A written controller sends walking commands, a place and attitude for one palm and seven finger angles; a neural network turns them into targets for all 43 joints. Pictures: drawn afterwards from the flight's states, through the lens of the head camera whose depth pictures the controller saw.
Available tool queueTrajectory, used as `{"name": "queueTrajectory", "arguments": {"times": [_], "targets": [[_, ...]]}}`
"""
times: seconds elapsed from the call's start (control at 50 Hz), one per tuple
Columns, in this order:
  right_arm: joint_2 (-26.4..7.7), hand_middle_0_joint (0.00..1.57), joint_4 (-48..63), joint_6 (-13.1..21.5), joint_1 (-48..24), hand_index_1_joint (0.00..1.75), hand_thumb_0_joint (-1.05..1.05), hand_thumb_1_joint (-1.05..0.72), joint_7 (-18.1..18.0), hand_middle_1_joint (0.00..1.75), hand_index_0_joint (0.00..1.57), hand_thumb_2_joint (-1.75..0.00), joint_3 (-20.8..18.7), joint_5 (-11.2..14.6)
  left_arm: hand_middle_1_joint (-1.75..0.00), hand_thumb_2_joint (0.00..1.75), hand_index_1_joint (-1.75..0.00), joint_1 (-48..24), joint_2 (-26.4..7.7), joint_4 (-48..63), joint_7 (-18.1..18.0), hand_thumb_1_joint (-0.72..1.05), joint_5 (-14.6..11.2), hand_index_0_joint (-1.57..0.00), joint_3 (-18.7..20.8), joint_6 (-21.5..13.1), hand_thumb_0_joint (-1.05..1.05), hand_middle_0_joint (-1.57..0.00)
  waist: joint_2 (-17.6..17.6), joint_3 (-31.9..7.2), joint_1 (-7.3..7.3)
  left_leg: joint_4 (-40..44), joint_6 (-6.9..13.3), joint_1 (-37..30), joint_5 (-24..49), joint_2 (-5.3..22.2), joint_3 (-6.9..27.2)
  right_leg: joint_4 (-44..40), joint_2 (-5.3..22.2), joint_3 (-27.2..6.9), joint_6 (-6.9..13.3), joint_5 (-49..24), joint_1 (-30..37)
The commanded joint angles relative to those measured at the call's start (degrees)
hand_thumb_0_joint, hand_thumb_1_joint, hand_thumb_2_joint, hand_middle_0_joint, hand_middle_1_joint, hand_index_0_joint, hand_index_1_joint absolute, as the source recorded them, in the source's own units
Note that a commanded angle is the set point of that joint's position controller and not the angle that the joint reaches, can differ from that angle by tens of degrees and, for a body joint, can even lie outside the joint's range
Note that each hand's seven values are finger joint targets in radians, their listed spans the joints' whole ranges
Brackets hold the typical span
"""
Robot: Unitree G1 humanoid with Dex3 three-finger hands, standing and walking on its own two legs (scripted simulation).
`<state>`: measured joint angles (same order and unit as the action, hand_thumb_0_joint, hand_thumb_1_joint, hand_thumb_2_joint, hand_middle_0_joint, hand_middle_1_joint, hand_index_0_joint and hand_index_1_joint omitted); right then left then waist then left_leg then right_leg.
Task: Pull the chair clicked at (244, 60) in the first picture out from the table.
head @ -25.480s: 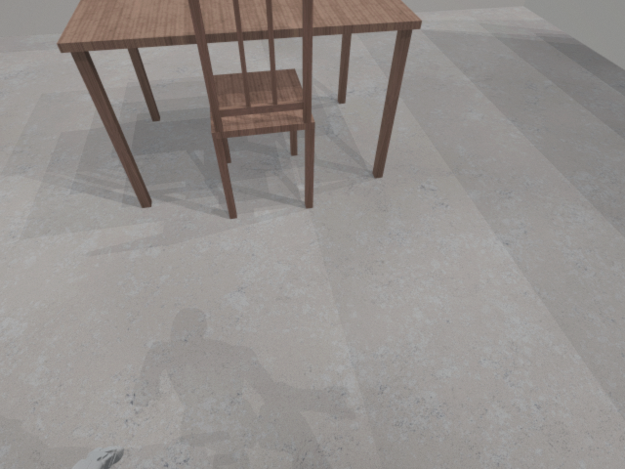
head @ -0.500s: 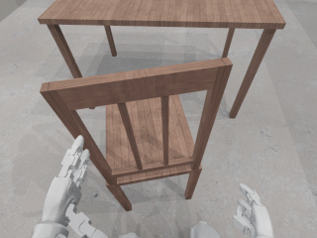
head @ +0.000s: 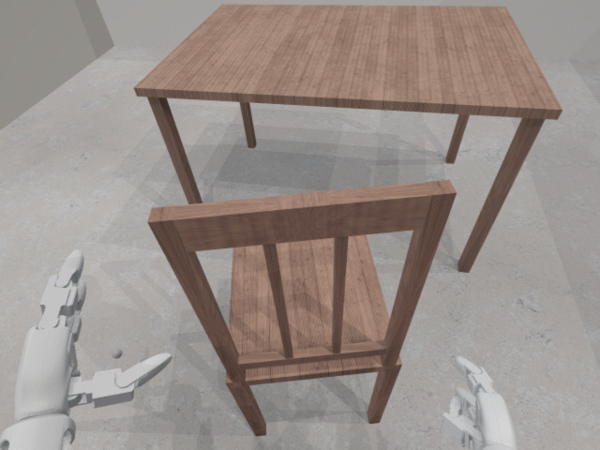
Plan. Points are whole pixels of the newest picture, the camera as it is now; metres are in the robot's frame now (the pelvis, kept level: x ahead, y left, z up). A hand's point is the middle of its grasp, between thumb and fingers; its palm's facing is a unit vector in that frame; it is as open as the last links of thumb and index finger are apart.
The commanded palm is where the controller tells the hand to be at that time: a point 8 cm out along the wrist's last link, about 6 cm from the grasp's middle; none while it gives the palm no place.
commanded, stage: draw the hand back to the body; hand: left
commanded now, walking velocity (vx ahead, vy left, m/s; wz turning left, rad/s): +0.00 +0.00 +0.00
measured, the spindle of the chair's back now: (280, 308) +0.34 +0.08 -0.05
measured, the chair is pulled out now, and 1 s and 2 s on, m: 0.54 0.54 0.54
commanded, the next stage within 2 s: step back with the hand held close in 0.68 s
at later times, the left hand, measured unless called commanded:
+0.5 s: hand (60, 304) +0.21 +0.27 +0.17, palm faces +0.48 -0.77 -0.43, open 7.7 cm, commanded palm +0.15 +0.31 +0.18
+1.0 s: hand (63, 291) +0.21 +0.26 +0.18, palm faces +0.42 -0.76 -0.49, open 7.4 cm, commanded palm +0.15 +0.30 +0.19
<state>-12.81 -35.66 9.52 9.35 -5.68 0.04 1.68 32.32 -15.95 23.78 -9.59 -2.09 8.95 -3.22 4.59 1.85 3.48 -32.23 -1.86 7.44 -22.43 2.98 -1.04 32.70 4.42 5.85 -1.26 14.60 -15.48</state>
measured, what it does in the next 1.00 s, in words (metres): stands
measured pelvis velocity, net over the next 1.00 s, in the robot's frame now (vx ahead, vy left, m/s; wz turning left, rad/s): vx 0.00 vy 0.01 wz -0.05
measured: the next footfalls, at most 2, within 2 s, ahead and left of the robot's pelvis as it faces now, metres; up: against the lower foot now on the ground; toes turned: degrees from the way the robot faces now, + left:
none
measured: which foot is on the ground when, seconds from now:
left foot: down 0.00-1.00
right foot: down 0.00-1.00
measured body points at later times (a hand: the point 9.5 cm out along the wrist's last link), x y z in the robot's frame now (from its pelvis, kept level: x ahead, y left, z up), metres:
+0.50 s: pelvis +0.01 +0.01 +0.01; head +0.02 -0.02 +0.46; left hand +0.17 +0.31 +0.19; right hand +0.19 -0.22 -0.09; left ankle -0.05 +0.14 -0.73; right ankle +0.03 -0.14 -0.73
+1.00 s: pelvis +0.00 +0.01 +0.01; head +0.02 -0.03 +0.46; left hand +0.19 +0.30 +0.20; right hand +0.19 -0.22 -0.08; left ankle -0.05 +0.14 -0.73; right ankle +0.03 -0.14 -0.73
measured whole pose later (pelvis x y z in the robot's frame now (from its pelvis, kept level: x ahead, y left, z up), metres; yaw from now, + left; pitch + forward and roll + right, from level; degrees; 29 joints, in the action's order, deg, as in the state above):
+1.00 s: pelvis +0.00 +0.01 +0.01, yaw -3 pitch -1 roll +0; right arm -12.7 -33.7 4.7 7.0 -4.2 -0.4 1.7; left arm 29.1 -20.4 25.4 -8.5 -4.2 23.5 -7.4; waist 5.4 4.0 1.4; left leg -25.7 -1.0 5.7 -19.0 2.6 -4.3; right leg 26.1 3.9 2.9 -2.1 9.9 -15.0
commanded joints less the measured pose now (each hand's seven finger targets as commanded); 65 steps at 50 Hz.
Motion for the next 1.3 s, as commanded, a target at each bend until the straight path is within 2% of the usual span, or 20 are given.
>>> {"name": "queueTrajectory", "arguments": {"times": [0.0, 0.2, 0.28, 0.32, 0.38, 0.48, 0.5, 0.52, 0.7, 0.76, 0.78, 0.8, 0.86, 0.92, 0.98, 1.08, 1.1, 1.12, 1.2, 1.28], "targets": [[-5.45, 0.2, 8.17, 2.97, -6.49, 0.3, 0.0, -0.9, 0.45, 0.3, 0.2, -0.9, -1.91, -0.34, -0.19, 0.65, -0.19, -1.75, -9.45, 12.13, -1.22, 0.39, 0.25, -0.13, 8.86, -3.9, 0.0, -0.13, -2.52, -4.17, 0.14, 8.11, 1.63, 3.96, 17.68, -0.37, 0.6, -6.59, -0.82, -1.88, 2.82, -10.95, 9.57], [-5.61, 0.2, 7.15, 2.36, -6.52, 0.3, 0.0, -0.9, 1.13, 0.3, 0.2, -0.9, -2.19, -0.4, -0.27, 0.83, -0.27, -5.48, -13.13, 15.08, -1.51, 0.75, -0.3, -0.18, 16.24, -4.26, 0.0, -0.18, 1.16, -4.82, 0.61, 10.04, 1.32, 0.74, 23.3, 0.19, 0.3, -7.91, -1.1, -2.16, 2.78, -14.27, 12.04], [-5.87, 0.2, 6.73, 2.06, -6.25, 0.3, 0.0, -0.9, 1.07, 0.3, 0.2, -0.9, -2.66, -0.42, -0.3, 0.9, -0.3, -6.75, -14.68, 15.57, -1.87, 0.9, -0.83, -0.2, 19.34, -4.65, 0.0, -0.2, -1.01, -6.14, 0.86, 10.02, 1.67, -0.72, 26.03, 0.57, 0.1, -8.0, -0.9, -1.96, 2.61, -16.22, 12.99], [-5.58, 0.2, 6.27, 1.78, -6.18, 0.3, 0.0, -0.9, 1.38, 0.3, 0.2, -0.9, -2.6, -0.29, -0.3, 0.9, -0.3, -4.98, -11.04, 11.7, -1.21, 0.9, -0.6, -0.2, 16.49, -4.15, 0.0, -0.2, -1.43, -4.09, 0.52, 10.47, 1.63, 0.12, 25.64, 0.53, -0.17, -8.6, -0.94, -1.64, 2.5, -15.52, 12.16], [-6.16, 0.2, 6.39, 1.1, -6.44, 0.3, 0.0, -0.9, 1.5, 0.3, 0.2, -0.9, -3.26, -0.28, -0.3, 0.9, -0.3, -5.04, -11.52, 11.68, -1.0, 0.9, -0.84, -0.2, 16.56, -4.4, 0.0, -0.2, -2.95, -4.44, 0.49, 10.34, 2.02, -0.16, 25.18, 0.6, -0.35, -8.66, -0.9, -1.84, 2.4, -16.03, 12.06], [-6.1, 0.2, 6.66, 1.58, -6.62, 0.3, 0.0, -0.9, 1.47, 0.3, 0.2, -0.9, -3.18, -0.46, -0.3, 0.9, -0.3, -5.77, -13.8, 15.59, -1.35, 0.9, -0.62, -0.2, 17.84, -4.94, 0.0, -0.2, 0.19, -7.39, 0.94, 10.32, 1.86, -1.33, 26.2, 0.42, -0.13, -8.53, -0.77, -2.16, 2.58, -16.31, 13.49], [-6.07, 0.2, 6.4, 1.63, -6.97, 0.3, 0.0, -0.9, 1.46, 0.3, 0.2, -0.9, -3.01, -0.44, -0.3, 0.9, -0.3, -5.75, -14.34, 14.82, -1.41, 0.9, -0.46, -0.2, 18.53, -4.64, 0.0, -0.2, 0.58, -5.93, 0.95, 10.42, 1.63, -0.49, 25.25, 0.36, -0.02, -8.95, -1.01, -2.36, 2.76, -15.93, 13.25], [-5.73, 0.2, 6.47, 1.8, -6.55, 0.3, 0.0, -0.9, 1.39, 0.3, 0.2, -0.9, -2.77, -0.39, -0.3, 0.9, -0.3, -6.16, -12.75, 15.01, -1.28, 0.9, -0.41, -0.2, 16.94, -4.75, 0.0, -0.2, 0.3, -6.11, 0.63, 10.67, 1.68, -0.66, 24.81, 0.29, -0.25, -9.01, -0.86, -2.02, 2.61, -15.51, 13.23], [-5.96, 0.2, 6.23, 1.65, -6.98, 0.3, 0.0, -0.9, 1.28, 0.3, 0.2, -0.9, -2.96, -0.27, -0.3, 0.9, -0.3, -5.83, -12.77, 13.07, -1.37, 0.9, -0.54, -0.2, 17.4, -4.45, 0.0, -0.2, 0.18, -3.9, 0.65, 10.83, 1.66, 0.2, 22.41, 0.32, -0.4, -9.64, -1.31, -2.49, 2.77, -14.16, 12.14], [-6.04, 0.2, 6.59, 1.68, -6.67, 0.3, 0.0, -0.9, 1.36, 0.3, 0.2, -0.9, -2.99, -0.44, -0.3, 0.9, -0.3, -5.8, -12.79, 14.18, -1.37, 0.9, -0.71, -0.2, 17.35, -4.76, 0.0, -0.2, 0.02, -5.7, 0.84, 10.84, 1.78, -0.37, 23.49, 0.35, -0.21, -9.06, -1.02, -2.25, 2.68, -14.8, 12.95], [-6.22, 0.2, 6.52, 1.8, -6.77, 0.3, 0.0, -0.9, 1.42, 0.3, 0.2, -0.9, -2.83, -0.46, -0.3, 0.9, -0.3, -9.42, -12.52, 15.43, -1.24, 0.9, -0.65, -0.2, 16.11, -4.85, 0.0, -0.2, 0.33, -5.47, 0.32, 10.75, 1.76, -0.84, 23.51, 0.33, -0.47, -9.18, -1.01, -2.38, 2.6, -15.02, 12.4], [-5.84, 0.2, 9.52, 0.37, -5.5, 0.3, 0.0, -0.9, 1.36, 0.3, 0.2, -0.9, -1.66, 0.65, -0.3, 0.9, -0.3, -19.1, -21.79, 17.19, -0.9, 0.9, -2.51, -0.2, 24.98, -7.85, 0.0, -0.2, 2.77, 1.15, -1.75, 10.78, 2.32, 1.48, 16.54, 2.0, -0.56, -11.32, 1.58, -7.83, 2.65, -17.95, 5.96], [-5.89, 0.2, 9.03, -0.76, -5.85, 0.3, 0.0, -0.9, 0.96, 0.3, 0.2, -0.9, -2.28, 0.12, -0.3, 0.9, -0.3, -7.91, -15.31, 11.05, 0.15, 0.9, -2.41, -0.2, 20.98, -7.88, 0.0, -0.2, -0.79, -3.78, -1.99, 10.48, 2.8, 0.33, 17.81, 3.03, 0.66, -9.41, 3.2, -7.56, 2.69, -20.18, 7.03], [-5.7, 0.2, 10.23, -2.38, -6.52, 0.3, 0.0, -0.9, 1.11, 0.3, 0.2, -0.9, -2.37, -0.09, -0.3, 0.9, -0.3, 0.03, -12.4, 10.06, 0.35, 0.9, -2.15, -0.2, 19.25, -7.04, 0.0, -0.2, 1.02, -7.33, -2.05, 10.35, 2.88, -0.1, 25.94, 4.62, 0.94, -6.73, 2.89, -5.48, 1.77, -22.59, 8.02], [-5.73, 0.2, 11.25, -3.94, -6.94, 0.3, 0.0, -0.9, 0.92, 0.3, 0.2, -0.9, -2.99, -0.17, -0.3, 0.9, -0.3, 2.74, -14.12, 12.58, -0.05, 0.9, -1.88, -0.2, 20.82, -6.61, 0.0, -0.2, -1.01, -9.38, -2.15, 9.09, 2.75, 1.18, 29.53, 5.43, 1.66, -5.08, 3.18, -5.27, 1.74, -24.04, 7.67], [-5.44, 0.2, 11.88, -4.38, -6.57, 0.3, 0.0, -0.9, 0.03, 0.3, 0.2, -0.9, -3.3, 0.2, -0.3, 0.9, -0.3, 2.62, -16.79, 16.63, -1.18, 0.9, -2.09, -0.2, 22.95, -6.77, 0.0, -0.2, -0.23, -10.23, -2.25, 8.22, 2.68, 3.01, 28.89, 5.87, 2.13, -2.61, 3.51, -5.44, 1.74, -23.25, 5.9], [-5.21, 0.2, 11.49, -4.32, -6.81, 0.3, 0.0, -0.9, -0.3, 0.3, 0.2, -0.9, -3.52, 0.52, -0.3, 0.9, -0.3, 2.24, -18.03, 16.8, -1.57, 0.9, -2.13, -0.2, 23.96, -6.67, 0.0, -0.2, -0.07, -10.32, -2.43, 8.49, 2.74, 3.3, 27.88, 6.07, 2.62, -2.41, 3.59, -5.59, 1.68, -22.37, 5.81], [-5.07, 0.2, 11.55, -4.11, -6.26, 0.3, 0.0, -0.9, -0.36, 0.3, 0.2, -0.9, -3.31, 0.41, -0.3, 0.9, -0.3, 2.55, -16.58, 16.82, -1.55, 0.9, -2.25, -0.2, 22.82, -6.77, 0.0, -0.2, 0.57, -10.64, -2.43, 7.75, 2.73, 3.3, 27.09, 6.02, 2.03, -2.12, 3.86, -5.58, 1.68, -22.2, 5.38], [-5.35, 0.2, 10.61, -3.96, -5.79, 0.3, 0.0, -0.9, -0.84, 0.3, 0.2, -0.9, -3.94, 0.62, -0.3, 0.9, -0.3, 2.12, -16.94, 14.96, -2.17, 0.9, -2.28, -0.2, 23.14, -6.31, 0.0, -0.2, -2.8, -10.32, -2.94, 4.46, 2.28, 5.76, 17.89, 4.17, 1.65, -4.04, 5.69, -8.72, 2.85, -22.39, 3.77], [-5.38, 0.2, 10.54, -4.09, -5.07, 0.3, 0.0, -0.9, -0.59, 0.3, 0.2, -0.9, -3.63, 0.42, -0.3, 0.9, -0.3, 1.48, -16.99, 14.37, -2.46, 0.9, -1.83, -0.2, 22.77, -5.92, 0.0, -0.2, -8.53, -9.59, -3.07, 1.82, 2.51, 7.97, 4.29, 1.67, 1.19, -8.49, 7.62, -10.99, 3.49, -8.92, -0.82]]}}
